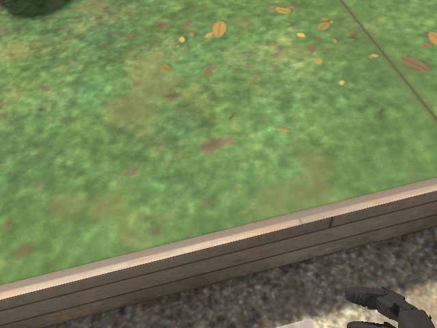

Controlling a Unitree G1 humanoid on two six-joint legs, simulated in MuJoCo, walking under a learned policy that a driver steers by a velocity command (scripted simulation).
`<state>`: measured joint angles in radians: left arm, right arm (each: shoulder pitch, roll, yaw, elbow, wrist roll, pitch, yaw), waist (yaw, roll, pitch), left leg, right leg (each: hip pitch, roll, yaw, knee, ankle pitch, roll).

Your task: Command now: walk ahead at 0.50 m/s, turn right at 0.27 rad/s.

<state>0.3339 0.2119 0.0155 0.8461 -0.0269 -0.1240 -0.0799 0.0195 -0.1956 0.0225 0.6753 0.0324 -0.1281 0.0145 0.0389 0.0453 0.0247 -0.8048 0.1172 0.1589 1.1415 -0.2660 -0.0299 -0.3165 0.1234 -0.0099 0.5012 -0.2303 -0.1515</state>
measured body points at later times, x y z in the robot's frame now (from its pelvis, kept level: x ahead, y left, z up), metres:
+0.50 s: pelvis +0.25 +0.06 +0.00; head +0.25 +0.09 +0.45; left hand +0.36 +0.32 -0.10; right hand +0.35 -0.18 -0.11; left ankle +0.21 +0.07 -0.73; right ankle +0.30 -0.05 -0.65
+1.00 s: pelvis +0.45 +0.13 -0.02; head +0.43 +0.13 +0.43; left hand +0.24 +0.31 -0.15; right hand +0.75 +0.06 -0.09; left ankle +0.53 +0.29 -0.63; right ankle +0.31 -0.01 -0.73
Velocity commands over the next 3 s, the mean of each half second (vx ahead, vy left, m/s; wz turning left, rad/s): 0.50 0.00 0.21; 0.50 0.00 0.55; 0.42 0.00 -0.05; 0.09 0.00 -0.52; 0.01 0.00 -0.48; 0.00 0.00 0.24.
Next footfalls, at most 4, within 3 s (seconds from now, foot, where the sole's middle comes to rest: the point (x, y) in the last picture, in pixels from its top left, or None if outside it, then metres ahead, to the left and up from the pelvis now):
0.24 left None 0.24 0.08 -0.77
0.72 right None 0.35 0.00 -0.77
1.22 left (119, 226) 0.80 0.48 -0.77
1.80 right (167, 197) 0.91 0.32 -0.77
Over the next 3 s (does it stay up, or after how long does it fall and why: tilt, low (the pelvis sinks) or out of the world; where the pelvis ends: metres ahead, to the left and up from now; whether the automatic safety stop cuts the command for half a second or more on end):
stays up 0.82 0.45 -0.01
